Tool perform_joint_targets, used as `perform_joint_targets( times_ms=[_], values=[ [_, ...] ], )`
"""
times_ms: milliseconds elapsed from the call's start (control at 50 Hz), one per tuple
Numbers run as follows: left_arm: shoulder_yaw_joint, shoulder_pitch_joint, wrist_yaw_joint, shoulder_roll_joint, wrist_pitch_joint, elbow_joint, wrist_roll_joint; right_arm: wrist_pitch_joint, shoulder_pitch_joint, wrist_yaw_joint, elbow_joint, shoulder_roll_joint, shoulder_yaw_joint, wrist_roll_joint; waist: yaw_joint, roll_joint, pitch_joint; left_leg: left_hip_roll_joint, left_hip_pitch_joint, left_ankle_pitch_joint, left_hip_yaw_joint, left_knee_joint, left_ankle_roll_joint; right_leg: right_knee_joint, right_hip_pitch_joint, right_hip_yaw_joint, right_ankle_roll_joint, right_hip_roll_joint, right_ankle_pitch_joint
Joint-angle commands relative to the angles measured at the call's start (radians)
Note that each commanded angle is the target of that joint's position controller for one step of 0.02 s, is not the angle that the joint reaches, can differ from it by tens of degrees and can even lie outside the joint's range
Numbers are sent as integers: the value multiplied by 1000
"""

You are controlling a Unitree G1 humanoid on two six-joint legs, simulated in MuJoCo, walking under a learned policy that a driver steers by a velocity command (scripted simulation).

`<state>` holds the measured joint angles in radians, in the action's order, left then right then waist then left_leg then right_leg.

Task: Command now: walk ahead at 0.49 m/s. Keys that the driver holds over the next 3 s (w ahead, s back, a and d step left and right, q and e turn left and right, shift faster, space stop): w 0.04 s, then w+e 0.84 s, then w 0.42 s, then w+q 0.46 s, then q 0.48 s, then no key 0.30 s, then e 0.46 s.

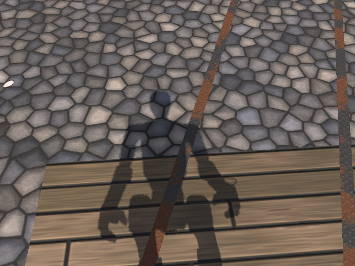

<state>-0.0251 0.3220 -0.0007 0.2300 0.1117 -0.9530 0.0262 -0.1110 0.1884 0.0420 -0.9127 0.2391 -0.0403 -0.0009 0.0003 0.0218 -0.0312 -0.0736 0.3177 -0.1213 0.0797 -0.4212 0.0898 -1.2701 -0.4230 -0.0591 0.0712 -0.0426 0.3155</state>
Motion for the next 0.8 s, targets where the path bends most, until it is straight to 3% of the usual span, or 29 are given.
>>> perform_joint_targets(
  times_ms=[20, 80, 140, 220, 320, 360, 380, 400, 420, 440, 460, 480, 500, 520, 540, 560, 620, 660, 720, 800],
  values=[
    [-23, 115, -13, 43, -19, 30, 0, -22, 8, 7, 19, 52, -4, -2, -49, -67, 36, 270, -51, 58, -285, 299, 172, 26, -99, -27, -7, -101, -64],
    [-32, 8, -21, 63, -32, 74, -13, -24, 56, -13, -9, 104, -14, -8, -38, -71, -16, 271, -41, 77, -213, 337, 173, 145, -215, -13, -42, -129, -172],
    [-34, -101, -15, 63, -29, 108, -12, -16, 114, -33, -28, 128, -19, -9, 0, -56, -17, 274, -126, 129, -162, 331, 144, 305, -306, -15, -48, -129, -328],
    [-26, -234, 4, 44, -21, 152, -5, -10, 166, -43, -44, 145, -19, -3, 53, -58, -31, 274, -218, 145, -74, 328, 104, 525, -297, 18, -35, -83, -448],
    [-17, -350, 42, 38, -20, 226, -1, 16, 215, -48, -68, 157, -24, 5, 87, -56, -69, 339, -409, 189, -24, 257, 82, 637, -363, 51, -6, -57, -340],
    [-22, -343, 58, 53, -18, 251, -1, 30, 188, -52, -58, 177, -31, 9, 62, -74, -54, 353, -445, 366, 6, 176, 61, 656, -313, 94, 22, -30, -233],
    [-31, -308, 62, 72, -19, 256, -2, 36, 166, -56, -46, 194, -35, 9, 35, -96, -18, 350, -443, 556, 28, 102, 47, 656, -229, 131, 40, 5, -183],
    [-48, -215, 63, 101, -21, 242, -3, 45, 145, -60, -34, 204, -38, 7, -20, -112, 46, 337, -426, 734, 56, -33, 30, 661, -90, 166, 61, 51, -162],
    [-81, -46, 59, 155, -22, 198, 0, 53, 131, -65, -20, 195, -33, 4, -102, -92, 136, 292, -353, 789, 92, -253, -1, 711, 138, 176, 93, 102, -205],
    [-118, 129, 40, 265, -30, 170, -5, 44, 140, -68, 16, 171, -20, -10, -161, 41, 252, 240, -86, 493, 110, -599, -46, 737, 464, -97, 169, -65, -226],
    [-126, 125, 41, 346, -25, 180, -8, 4, 251, -44, 52, 12, 30, -27, -48, 271, 376, 15, 354, -411, -15, -925, -98, 865, 808, -675, 361, -299, -85],
    [-104, 165, 37, 246, -23, 181, -13, -41, 148, -29, 62, 132, 4, 14, -119, 169, 416, 49, 470, -418, -191, -1013, -67, 964, 847, -754, 339, -298, -39],
    [-91, 109, 31, 199, -19, 188, -17, -61, 55, -24, 98, 166, -6, 43, -113, 132, 266, 98, 540, -328, -182, -994, -41, 961, 741, -591, 282, -262, -129],
    [-81, 22, 30, 172, -20, 214, -14, -66, 22, -30, 106, 159, -4, 30, -71, 7, 196, 145, 493, -241, -175, -914, -37, 967, 580, -461, 249, -219, -231],
    [-72, -50, 32, 143, -23, 240, -18, -59, 15, -39, 101, 160, -14, 11, -29, -40, 142, 174, 417, -199, -166, -830, -46, 986, 429, -367, 227, -181, -339],
    [-64, -83, 32, 124, -24, 256, -27, -43, 37, -39, 107, 160, -21, 5, 8, -27, 127, 194, 347, -179, -173, -787, -54, 1014, 341, -322, 221, -154, -388],
    [-72, -68, 21, 155, -19, 259, -16, -6, 35, -45, 133, 122, -23, -13, 34, -6, 86, 187, 308, -126, -145, -654, -103, 1054, 219, -240, 232, -115, -484],
    [-80, -32, 6, 181, -20, 254, -11, 0, -48, -51, 168, 112, -22, -19, 14, 5, 55, 169, 334, -18, -131, -514, -130, 1064, 192, -204, 220, -90, -490],
    [-82, 20, -7, 183, -30, 246, -5, -5, -166, -48, 205, 87, -15, -13, -32, 43, 41, 122, 295, 166, -126, -270, -131, 1043, 186, -175, 170, -44, -400],
    [-84, 71, -10, 189, -37, 232, 0, -16, -268, -35, 254, 102, -17, 3, -70, 72, 31, 82, 242, 226, -136, -116, -117, 1001, 232, -245, 141, -65, -309]
  ],
)
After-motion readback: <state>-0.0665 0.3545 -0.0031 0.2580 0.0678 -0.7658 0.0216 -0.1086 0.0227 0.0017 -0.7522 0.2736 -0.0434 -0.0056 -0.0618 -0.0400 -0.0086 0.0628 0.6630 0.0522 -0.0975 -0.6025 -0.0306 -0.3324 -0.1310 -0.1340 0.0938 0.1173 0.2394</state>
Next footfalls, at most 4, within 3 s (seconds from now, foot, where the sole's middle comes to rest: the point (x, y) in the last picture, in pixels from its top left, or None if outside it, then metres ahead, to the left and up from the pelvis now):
0.44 right None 0.40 -0.18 -0.77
0.94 left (207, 203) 0.73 -0.09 -0.77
1.44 right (287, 182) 0.84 -0.44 -0.77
1.94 left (241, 123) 1.17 -0.29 -0.77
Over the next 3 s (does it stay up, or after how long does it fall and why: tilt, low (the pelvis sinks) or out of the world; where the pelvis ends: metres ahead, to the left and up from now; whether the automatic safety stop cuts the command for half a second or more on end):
stays up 1.08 -0.41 -0.02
